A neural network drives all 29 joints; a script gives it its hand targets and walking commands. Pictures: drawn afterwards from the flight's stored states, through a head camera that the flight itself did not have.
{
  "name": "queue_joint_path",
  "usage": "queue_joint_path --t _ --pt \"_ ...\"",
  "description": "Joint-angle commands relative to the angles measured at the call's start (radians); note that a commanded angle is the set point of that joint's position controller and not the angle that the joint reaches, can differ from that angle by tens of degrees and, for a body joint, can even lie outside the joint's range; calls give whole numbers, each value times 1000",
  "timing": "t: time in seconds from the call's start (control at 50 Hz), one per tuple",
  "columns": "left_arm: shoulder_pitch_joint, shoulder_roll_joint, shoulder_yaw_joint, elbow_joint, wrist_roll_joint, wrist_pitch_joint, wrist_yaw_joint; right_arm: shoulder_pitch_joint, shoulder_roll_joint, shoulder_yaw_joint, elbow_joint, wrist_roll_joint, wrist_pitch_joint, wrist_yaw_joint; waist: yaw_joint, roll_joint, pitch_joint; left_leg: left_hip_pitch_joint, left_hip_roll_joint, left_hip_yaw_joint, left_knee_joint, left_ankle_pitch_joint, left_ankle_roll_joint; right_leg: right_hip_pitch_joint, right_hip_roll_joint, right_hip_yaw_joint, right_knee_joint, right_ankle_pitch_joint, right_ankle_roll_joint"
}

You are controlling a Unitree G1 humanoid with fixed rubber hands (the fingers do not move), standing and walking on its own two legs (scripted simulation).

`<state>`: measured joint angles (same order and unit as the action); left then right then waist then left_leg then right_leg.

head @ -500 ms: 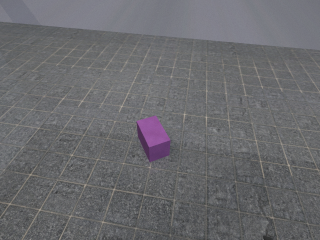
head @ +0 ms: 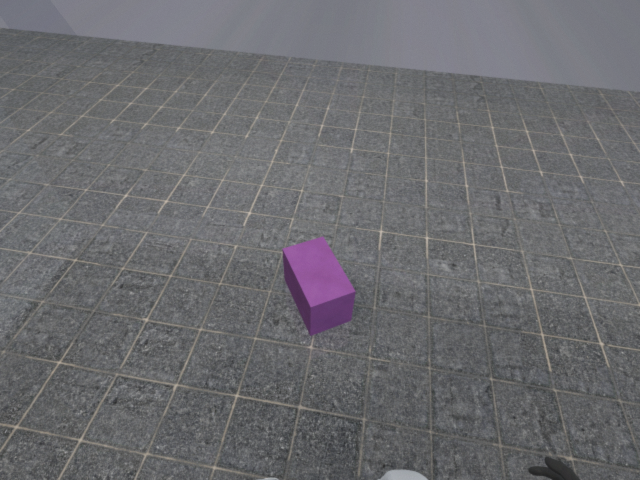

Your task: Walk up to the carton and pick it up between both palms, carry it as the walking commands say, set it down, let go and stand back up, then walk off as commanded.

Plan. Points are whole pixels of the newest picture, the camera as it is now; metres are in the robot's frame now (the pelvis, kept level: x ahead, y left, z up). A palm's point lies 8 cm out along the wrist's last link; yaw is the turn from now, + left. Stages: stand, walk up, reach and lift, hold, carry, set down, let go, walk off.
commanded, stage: walk up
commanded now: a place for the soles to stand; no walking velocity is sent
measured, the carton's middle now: (316, 284) +0.87 +0.01 -0.66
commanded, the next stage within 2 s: none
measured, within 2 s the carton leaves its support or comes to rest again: neither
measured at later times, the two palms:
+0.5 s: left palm out of the picture +0.12 +0.32 -0.08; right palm (552, 416) +0.23 -0.31 -0.08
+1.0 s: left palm (134, 328) +0.36 +0.31 -0.08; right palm (534, 367) +0.31 -0.32 -0.10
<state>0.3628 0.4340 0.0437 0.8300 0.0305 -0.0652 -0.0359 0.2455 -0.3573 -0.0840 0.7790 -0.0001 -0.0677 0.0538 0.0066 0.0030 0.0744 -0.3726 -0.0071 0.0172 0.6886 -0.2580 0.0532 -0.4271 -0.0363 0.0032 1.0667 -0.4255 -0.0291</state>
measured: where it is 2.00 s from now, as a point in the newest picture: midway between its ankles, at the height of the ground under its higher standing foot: (326, 461)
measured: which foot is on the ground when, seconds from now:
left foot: down 0.00-0.24, up 0.26-0.54, down 0.56-0.94, up 0.96-1.00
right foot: up 0.00-0.20, down 0.22-0.56, up 0.58-0.90, down 0.92-1.00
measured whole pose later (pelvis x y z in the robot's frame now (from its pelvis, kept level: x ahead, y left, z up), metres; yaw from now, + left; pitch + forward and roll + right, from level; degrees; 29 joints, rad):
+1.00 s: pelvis +0.26 -0.01 +0.00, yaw +0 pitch -2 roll +1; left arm 0.22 0.42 0.06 0.83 0.03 -0.07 -0.03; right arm 0.33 -0.38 -0.07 0.78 0.00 -0.06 0.02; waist -0.02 0.00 0.07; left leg -0.34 -0.01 -0.01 0.88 -0.46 0.03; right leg -0.42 -0.04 0.01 0.64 -0.18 -0.03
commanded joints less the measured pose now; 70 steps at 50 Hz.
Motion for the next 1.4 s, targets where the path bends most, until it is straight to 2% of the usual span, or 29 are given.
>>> queue_joint_path --t 0.0,0.14,0.2,0.22,0.24,0.26,0.28,0.34,0.44,0.5,0.52,0.54,0.56,0.58,0.68,0.78,0.88,0.9,0.92,0.94,0.96,1.02,1.12,1.14,1.18,1.2,1.26,1.3,1.38 --pt "97 201 103 -45 -10 -10 -9 38 -301 -74 -78 -14 -28 -13 -6 160 6 -18 207 -409 -476 -481 152 -105 -33 10 -66 84 4" --pt "15 178 100 -65 -12 -19 -21 27 -325 -81 -82 -22 -9 -3 -24 202 1 -28 242 -349 -425 -431 186 15 9 -59 -313 3 -1" --pt "173 183 108 -20 -2 -48 1 12 -258 -57 -90 -18 6 1 70 65 -112 -190 164 -201 -127 -370 120 409 55 -60 -531 79 -42" --pt "249 250 126 -15 10 -59 16 31 -183 -33 -100 -13 7 -5 110 -146 -133 -354 60 -90 147 -352 61 520 -92 215 -669 -158 -84" --pt "182 336 140 -55 15 -66 24 -2 -159 -16 -125 -15 4 -9 90 -271 -51 -550 -47 -4 368 -280 -1 488 -325 697 -864 -503 -186" --pt "128 333 136 -78 6 -68 28 -59 -256 -36 -118 -22 1 -15 83 -99 -2 -554 6 -131 463 -243 0 418 -368 742 -872 -501 -241" --pt "83 299 123 -87 -6 -72 31 -7 -276 -37 -86 -14 -3 -9 41 -11 18 -505 29 -144 462 -169 -1 361 -323 632 -830 -403 -228" --pt "69 260 108 -91 1 -65 26 39 -245 -40 -66 -12 -6 10 28 -87 -61 -333 42 -61 319 -112 -27 289 -217 369 -771 -166 -215" --pt "8 283 108 -116 0 -55 12 -3 -237 -50 -71 -13 -6 23 11 -169 -8 -160 61 -15 97 -52 -38 105 -230 275 -797 -181 -208" --pt "-55 237 88 -119 -4 -41 6 157 -232 -63 -20 -17 -26 6 -79 -118 -88 177 12 45 -121 45 -27 12 -166 126 -576 48 -145" --pt "-13 177 65 -114 -4 -33 10 239 -254 -74 0 -24 -37 -12 -106 -14 -140 335 -8 4 -180 -14 -34 -55 -118 61 -355 133 -113" --pt "12 90 40 -128 -15 -30 11 280 -321 -92 -11 -38 -48 -30 -110 213 -135 406 164 -341 -326 -246 -4 -210 -29 -13 -66 116 -59" --pt "-1 100 34 -131 -21 -23 16 223 -373 -92 -44 -30 -48 -38 -75 234 -9 342 326 -687 -452 -369 42 -415 59 24 66 -41 -30" --pt "-17 174 59 -120 -13 -16 21 168 -396 -95 -64 -14 -44 -39 -64 128 30 228 365 -744 -486 -468 87 -392 -3 76 106 -25 -26" --pt "5 194 98 -67 -13 -8 -7 130 -301 -68 -60 -13 -46 -33 -36 140 5 160 208 -413 -418 -208 133 -231 -49 33 -67 128 12" --pt "-128 160 85 -98 -10 -7 -17 161 -325 -71 -53 -15 -40 -32 -63 158 25 150 221 -342 -392 -66 177 -170 -33 -13 -238 124 16" --pt "-31 119 71 -52 -14 -27 10 106 -269 -36 -60 3 -10 -44 21 120 -115 50 172 -169 -80 393 107 249 62 -83 -533 269 -35" --pt "19 158 77 -41 -3 -32 20 129 -213 -14 -62 14 -9 -50 45 46 -189 0 122 -109 53 339 65 379 6 4 -584 296 -65" --pt "54 236 93 -44 6 -38 30 152 -156 9 -78 22 -13 -53 61 -167 -245 -163 24 -46 253 141 8 512 -207 306 -631 319 -132" --pt "21 268 90 -64 -7 -35 32 169 -178 8 -73 13 -6 -62 30 -211 -208 -255 -35 -19 367 -277 -18 502 -361 531 -674 382 -241" --pt "-9 273 87 -64 -22 -29 32 165 -254 -17 -52 2 9 -71 25 -111 -181 -218 -2 -68 441 -353 -11 380 -380 508 -676 317 -295" --pt "-90 224 72 -82 -9 -3 34 182 -210 -12 -23 -1 12 -55 7 -142 -71 -142 20 -20 226 -289 -34 193 -211 237 -654 182 -223" --pt "-167 198 57 -78 -19 22 21 214 -198 -17 34 -23 0 -64 -30 -129 -119 124 -23 38 -100 -28 -22 18 -165 151 -528 96 -152" --pt "-177 173 46 -78 -25 29 21 204 -217 -21 35 -34 -2 -71 -35 -102 -108 153 -9 -6 -145 -29 -9 -28 -148 139 -483 70 -116" --pt "-189 114 30 -72 -37 41 24 54 -302 -25 -14 -38 -3 -77 14 106 6 -21 220 -427 -346 -312 74 -90 -20 54 -339 -91 -28" --pt "-182 142 46 -48 -33 45 28 -13 -335 -26 -26 -31 -2 -74 24 134 48 -139 283 -472 -385 -394 120 3 6 14 -278 -57 -14" --pt "-140 145 53 -14 -24 15 25 -32 -247 8 3 -15 -12 -67 40 37 -82 -81 170 -226 -170 77 49 224 -45 60 -472 202 -46" --pt "-178 183 51 -19 -19 2 27 32 -227 13 16 -5 -12 -66 -2 -1 -154 11 80 -139 -109 127 8 192 -123 164 -514 303 -77" --pt "-206 144 35 -15 -32 17 28 -5 -249 11 27 -15 -4 -71 10 34 -132 32 131 -200 -163 98 32 151 -64 65 -443 275 -55"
